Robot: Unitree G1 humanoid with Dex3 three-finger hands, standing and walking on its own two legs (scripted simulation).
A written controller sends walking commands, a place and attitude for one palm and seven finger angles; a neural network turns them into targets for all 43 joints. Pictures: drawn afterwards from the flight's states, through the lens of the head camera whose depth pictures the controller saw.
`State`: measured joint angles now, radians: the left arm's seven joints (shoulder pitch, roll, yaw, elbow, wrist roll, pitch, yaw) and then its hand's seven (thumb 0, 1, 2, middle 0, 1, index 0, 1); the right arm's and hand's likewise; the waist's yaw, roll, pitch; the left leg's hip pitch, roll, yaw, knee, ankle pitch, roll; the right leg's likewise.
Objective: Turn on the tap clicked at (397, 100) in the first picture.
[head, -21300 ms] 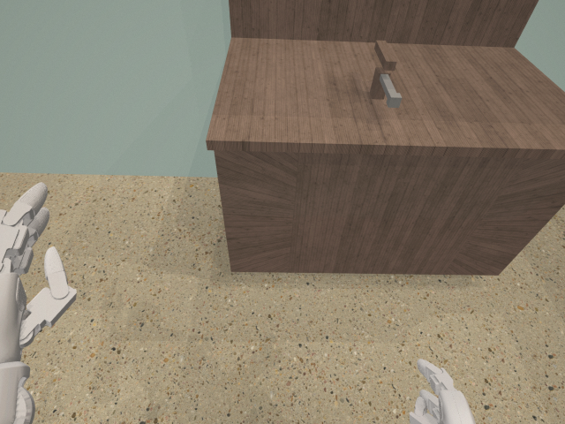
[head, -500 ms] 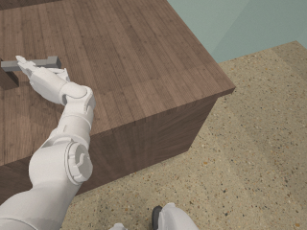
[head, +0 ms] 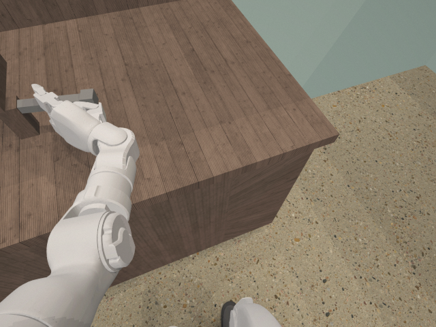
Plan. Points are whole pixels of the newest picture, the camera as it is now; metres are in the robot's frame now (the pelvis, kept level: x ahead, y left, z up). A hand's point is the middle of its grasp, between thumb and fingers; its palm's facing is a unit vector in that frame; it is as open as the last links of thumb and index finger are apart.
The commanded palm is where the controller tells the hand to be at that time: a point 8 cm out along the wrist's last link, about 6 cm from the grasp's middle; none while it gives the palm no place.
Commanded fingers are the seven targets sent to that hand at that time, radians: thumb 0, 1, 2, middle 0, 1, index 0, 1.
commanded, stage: lift the hand up off the lever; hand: left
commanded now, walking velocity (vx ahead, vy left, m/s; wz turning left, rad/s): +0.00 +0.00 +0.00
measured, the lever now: (89, 99) +0.54 +0.21 +0.08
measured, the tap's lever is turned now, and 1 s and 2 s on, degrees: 78 78 78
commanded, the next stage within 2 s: draw the hand back beside the body in 1.88 s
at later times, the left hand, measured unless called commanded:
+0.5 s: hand (96, 107) +0.49 +0.18 +0.11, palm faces +0.81 -0.58 -0.13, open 7.8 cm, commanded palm +0.43 +0.20 +0.12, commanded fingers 0.00 0.90 0.90 -0.15 -0.15 -0.15 -0.15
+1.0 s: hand (92, 104) +0.48 +0.18 +0.13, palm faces +0.81 -0.57 -0.13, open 7.8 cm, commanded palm +0.42 +0.20 +0.14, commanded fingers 0.00 0.90 0.90 -0.15 -0.15 -0.15 -0.15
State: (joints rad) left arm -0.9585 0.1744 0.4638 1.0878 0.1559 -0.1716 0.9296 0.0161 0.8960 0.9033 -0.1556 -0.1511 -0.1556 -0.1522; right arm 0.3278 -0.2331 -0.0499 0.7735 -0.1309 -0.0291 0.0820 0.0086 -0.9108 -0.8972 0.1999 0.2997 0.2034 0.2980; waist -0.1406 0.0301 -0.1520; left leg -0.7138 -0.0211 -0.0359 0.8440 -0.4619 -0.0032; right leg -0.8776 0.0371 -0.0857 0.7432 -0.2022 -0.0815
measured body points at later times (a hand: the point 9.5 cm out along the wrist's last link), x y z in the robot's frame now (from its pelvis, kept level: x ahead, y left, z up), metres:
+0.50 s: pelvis +0.01 +0.00 +0.01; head +0.08 -0.01 +0.45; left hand +0.45 +0.21 +0.12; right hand +0.07 -0.25 -0.13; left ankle -0.04 +0.12 -0.70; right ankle +0.08 -0.07 -0.70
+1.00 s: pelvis +0.00 -0.01 +0.02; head +0.06 -0.02 +0.46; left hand +0.43 +0.21 +0.14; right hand +0.06 -0.27 -0.12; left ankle -0.04 +0.12 -0.70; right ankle +0.08 -0.07 -0.70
